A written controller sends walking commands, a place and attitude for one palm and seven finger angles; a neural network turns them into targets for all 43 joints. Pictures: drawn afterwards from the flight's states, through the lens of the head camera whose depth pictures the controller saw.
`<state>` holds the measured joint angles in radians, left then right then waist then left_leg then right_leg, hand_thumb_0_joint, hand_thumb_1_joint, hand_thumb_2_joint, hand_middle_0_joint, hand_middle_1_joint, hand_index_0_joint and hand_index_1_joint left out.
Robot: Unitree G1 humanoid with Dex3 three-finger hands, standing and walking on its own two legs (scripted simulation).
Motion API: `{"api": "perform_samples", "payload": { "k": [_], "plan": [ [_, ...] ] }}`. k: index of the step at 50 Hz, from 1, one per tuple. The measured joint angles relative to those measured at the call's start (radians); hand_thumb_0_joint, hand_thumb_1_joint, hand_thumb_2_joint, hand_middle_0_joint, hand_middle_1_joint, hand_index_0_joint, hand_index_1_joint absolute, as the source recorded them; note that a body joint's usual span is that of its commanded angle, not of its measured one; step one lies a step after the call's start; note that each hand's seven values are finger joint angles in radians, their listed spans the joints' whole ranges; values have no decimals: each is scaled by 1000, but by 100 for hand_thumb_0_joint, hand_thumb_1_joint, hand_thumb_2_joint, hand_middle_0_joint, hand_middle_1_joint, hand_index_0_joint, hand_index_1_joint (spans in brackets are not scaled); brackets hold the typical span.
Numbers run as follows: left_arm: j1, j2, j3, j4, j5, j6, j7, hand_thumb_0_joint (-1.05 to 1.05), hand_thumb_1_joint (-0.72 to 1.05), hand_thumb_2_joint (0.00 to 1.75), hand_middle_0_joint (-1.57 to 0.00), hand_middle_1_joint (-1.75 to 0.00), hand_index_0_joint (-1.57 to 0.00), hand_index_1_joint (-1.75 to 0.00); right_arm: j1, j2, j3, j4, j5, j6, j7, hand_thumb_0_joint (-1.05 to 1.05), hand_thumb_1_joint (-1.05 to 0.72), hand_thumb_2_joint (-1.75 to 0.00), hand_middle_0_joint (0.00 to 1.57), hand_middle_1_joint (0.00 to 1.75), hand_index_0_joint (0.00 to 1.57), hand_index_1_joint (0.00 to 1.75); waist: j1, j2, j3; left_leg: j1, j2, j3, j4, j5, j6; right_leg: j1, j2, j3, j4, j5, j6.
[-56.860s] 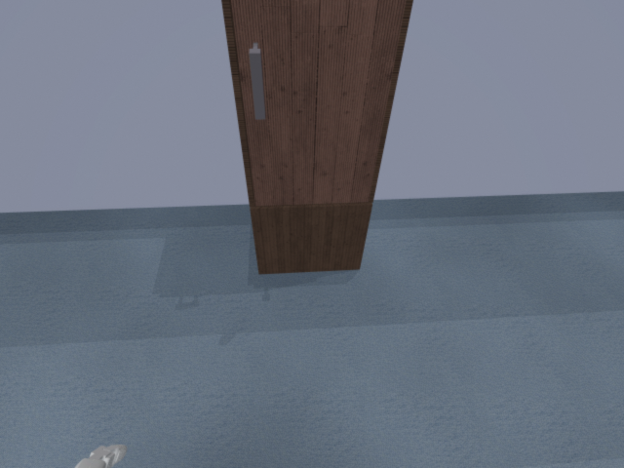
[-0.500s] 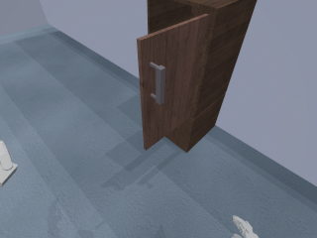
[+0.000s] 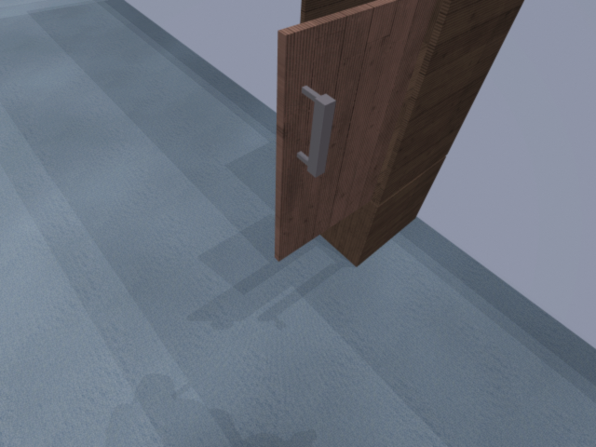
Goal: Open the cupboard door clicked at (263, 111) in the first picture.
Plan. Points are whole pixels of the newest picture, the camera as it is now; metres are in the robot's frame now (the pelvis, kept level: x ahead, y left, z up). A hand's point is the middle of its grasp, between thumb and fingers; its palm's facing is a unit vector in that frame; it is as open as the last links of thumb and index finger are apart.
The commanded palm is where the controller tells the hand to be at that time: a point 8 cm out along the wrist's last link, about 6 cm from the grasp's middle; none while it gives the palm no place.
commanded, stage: let the arm hang, fingers relaxed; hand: left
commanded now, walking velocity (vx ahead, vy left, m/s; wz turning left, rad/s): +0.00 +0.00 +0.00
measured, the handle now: (312, 132) +0.60 +0.01 +0.07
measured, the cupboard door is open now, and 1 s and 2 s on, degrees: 88 88 88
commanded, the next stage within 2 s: look to check the result in 0.74 s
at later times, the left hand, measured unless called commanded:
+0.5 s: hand out of the picture +0.00 +0.18 -0.15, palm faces +0.01 -0.98 -0.21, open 7.3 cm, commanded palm none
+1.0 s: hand out of the picture -0.06 +0.18 -0.15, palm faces +0.03 -0.98 -0.17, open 7.4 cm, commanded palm none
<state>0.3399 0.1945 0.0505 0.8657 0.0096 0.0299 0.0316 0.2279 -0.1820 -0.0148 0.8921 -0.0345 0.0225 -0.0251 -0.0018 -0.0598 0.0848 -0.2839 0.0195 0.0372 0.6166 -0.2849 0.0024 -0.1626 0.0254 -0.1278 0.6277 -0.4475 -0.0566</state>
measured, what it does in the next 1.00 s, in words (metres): stands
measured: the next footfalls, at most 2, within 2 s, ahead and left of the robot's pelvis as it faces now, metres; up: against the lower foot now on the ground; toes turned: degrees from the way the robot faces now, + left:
none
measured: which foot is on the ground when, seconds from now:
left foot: down 0.00-1.00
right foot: down 0.00-1.00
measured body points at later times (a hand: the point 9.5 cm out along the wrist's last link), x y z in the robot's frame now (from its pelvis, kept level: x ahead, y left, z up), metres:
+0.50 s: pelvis -0.01 +0.01 +0.02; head -0.01 +0.00 +0.47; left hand +0.00 +0.23 -0.14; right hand -0.02 -0.20 -0.15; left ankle +0.01 +0.13 -0.72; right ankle -0.06 -0.06 -0.72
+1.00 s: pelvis -0.02 +0.02 +0.02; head -0.01 +0.01 +0.47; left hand -0.06 +0.23 -0.14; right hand -0.06 -0.18 -0.15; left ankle +0.01 +0.13 -0.72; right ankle -0.06 -0.06 -0.72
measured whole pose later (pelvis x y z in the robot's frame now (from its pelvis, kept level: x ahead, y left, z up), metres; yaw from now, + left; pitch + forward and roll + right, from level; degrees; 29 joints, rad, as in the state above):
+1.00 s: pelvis -0.02 +0.02 +0.02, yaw -1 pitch -2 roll +0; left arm 0.34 0.10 0.00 1.18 0.00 -0.01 0.04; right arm 0.30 -0.12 0.00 1.17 -0.02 0.01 -0.05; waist -0.01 0.02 0.05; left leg -0.18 0.00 0.07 0.40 -0.18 0.02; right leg -0.08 0.02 -0.09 0.39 -0.28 -0.05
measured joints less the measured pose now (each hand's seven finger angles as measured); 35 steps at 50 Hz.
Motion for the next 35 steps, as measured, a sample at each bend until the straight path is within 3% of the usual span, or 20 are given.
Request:
{"api": "perform_samples", "payload": {
  "k": [2,4,6,11,22,35],
  "plan": [
    [-3,10,-5,60,-1,9,-3,-2,99,89,-21,-30,-21,-30,13,8,9,36,2,5,-8,1,-91,-90,20,29,20,30,13,-7,-3,12,-8,12,-5,-31,-5,2,-13,22,-10,1,19],
    [-11,1,-13,113,-1,12,-11,-1,97,89,-21,-30,-21,-30,21,6,11,72,7,11,-16,1,-91,-90,20,29,20,30,16,26,-6,26,-6,7,-30,-23,-11,27,-6,17,-57,28,-2],
    [-10,-11,-23,149,0,-1,-15,-1,96,89,-21,-30,-20,-30,22,5,11,102,13,14,-18,1,-91,-90,20,29,20,30,15,60,-13,40,-5,6,-67,-3,-10,48,-2,16,-111,58,-13],
    [-5,-31,-37,210,-2,-29,-4,0,93,89,-20,-30,-20,-30,12,6,3,154,21,9,-24,1,-92,-90,20,30,20,30,0,97,-24,74,-7,20,-140,34,-2,76,-1,30,-184,103,-2],
    [-60,-64,-46,267,-7,-40,3,0,91,89,-20,-30,-20,-30,35,28,14,247,16,-8,-21,1,-92,-90,20,29,20,30,-11,88,-50,125,-14,31,-209,76,5,116,-5,40,-237,138,4],
    [-40,-86,-47,298,-10,-38,3,0,92,89,-20,-30,-20,-30,74,60,18,282,14,-8,-20,1,-91,-90,20,29,20,30,-17,85,-33,114,-12,32,-220,100,11,104,-4,40,-248,164,6]
  ]
}}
